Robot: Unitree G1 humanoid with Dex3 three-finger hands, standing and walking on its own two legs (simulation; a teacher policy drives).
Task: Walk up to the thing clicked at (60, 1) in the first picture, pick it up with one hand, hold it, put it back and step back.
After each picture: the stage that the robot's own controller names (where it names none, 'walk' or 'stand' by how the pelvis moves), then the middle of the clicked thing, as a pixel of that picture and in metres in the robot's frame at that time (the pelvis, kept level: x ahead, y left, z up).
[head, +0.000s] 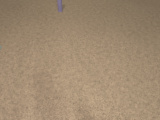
stand; (59, 3) +2.33 +0.31 -0.65
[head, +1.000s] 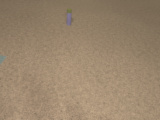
walk; (69, 17) +2.20 +0.15 -0.63
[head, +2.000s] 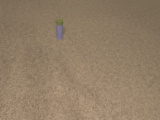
walk; (59, 29) +1.55 +0.16 -0.64
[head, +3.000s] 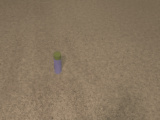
walk; (57, 63) +1.02 +0.17 -0.65
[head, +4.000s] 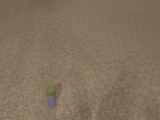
walk; (51, 97) +0.67 +0.17 -0.65
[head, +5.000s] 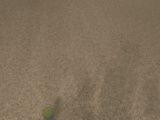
stand; (49, 118) +0.45 +0.19 -0.63
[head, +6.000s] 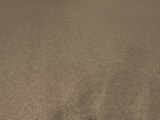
stand; out of the picture +0.40 +0.21 -0.66
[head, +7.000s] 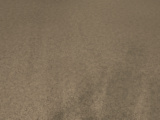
stand; out of the picture +0.39 +0.20 -0.66
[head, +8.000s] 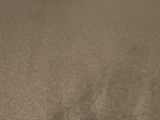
stand; out of the picture +0.38 +0.20 -0.66
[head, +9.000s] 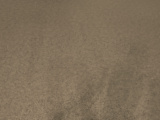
stand; out of the picture +0.38 +0.20 -0.66
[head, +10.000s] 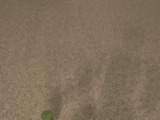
go down; out of the picture +0.40 +0.20 -0.65
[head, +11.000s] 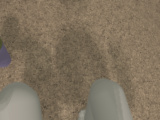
go down; out of the picture +0.46 +0.28 -0.24
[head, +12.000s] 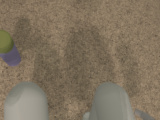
approach; (7, 51) +0.45 +0.28 -0.25
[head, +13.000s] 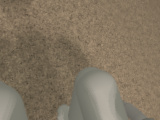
close in; out of the picture +0.42 +0.33 -0.15
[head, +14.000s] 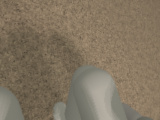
close; out of the picture +0.42 +0.33 -0.15
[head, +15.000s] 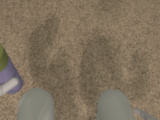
lift; (2, 72) +0.34 +0.25 -0.02
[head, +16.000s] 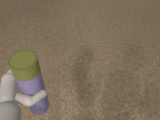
hold; (32, 87) +0.32 +0.16 +0.07
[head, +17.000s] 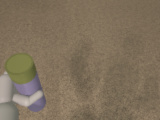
hold; (29, 87) +0.33 +0.17 +0.04
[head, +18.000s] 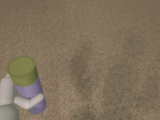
hold; (31, 89) +0.33 +0.17 +0.03
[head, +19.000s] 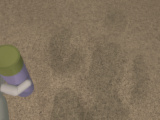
crouch; (17, 75) +0.37 +0.20 -0.03
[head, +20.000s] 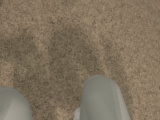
lower; out of the picture +0.47 +0.31 -0.07
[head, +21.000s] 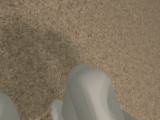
lower; out of the picture +0.43 +0.34 -0.16
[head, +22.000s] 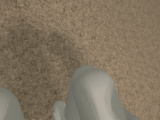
lower; out of the picture +0.41 +0.35 -0.15
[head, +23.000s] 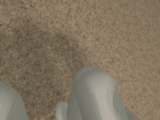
lower; out of the picture +0.40 +0.33 -0.16
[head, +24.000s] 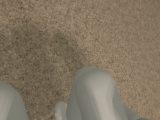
lower; out of the picture +0.39 +0.34 -0.16
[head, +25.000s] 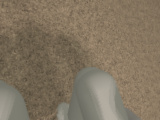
open; out of the picture +0.40 +0.33 -0.16
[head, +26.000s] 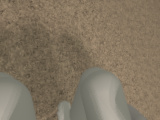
stand; out of the picture +0.39 +0.32 -0.16
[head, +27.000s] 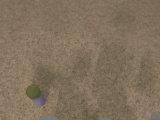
walk; (37, 96) +0.41 +0.24 -0.47
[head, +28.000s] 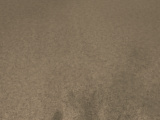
stand; out of the picture +0.38 +0.22 -0.60
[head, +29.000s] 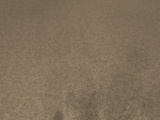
stand; out of the picture +0.38 +0.21 -0.60
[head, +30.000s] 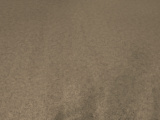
stand; out of the picture +0.38 +0.21 -0.64
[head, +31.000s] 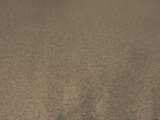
stand; out of the picture +0.39 +0.21 -0.66
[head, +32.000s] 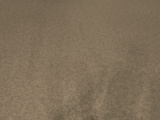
stand; out of the picture +0.36 +0.20 -0.66
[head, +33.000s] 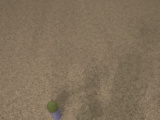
walk; (54, 111) +0.43 +0.21 -0.64
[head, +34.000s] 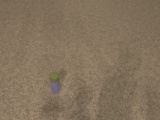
walk; (55, 83) +0.67 +0.15 -0.63
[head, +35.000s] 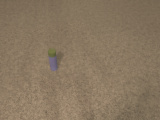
stand; (53, 60) +0.98 +0.24 -0.63
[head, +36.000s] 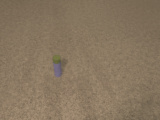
stand; (57, 66) +0.97 +0.20 -0.64
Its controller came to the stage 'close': yes
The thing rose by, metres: 0.68
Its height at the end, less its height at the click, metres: +0.00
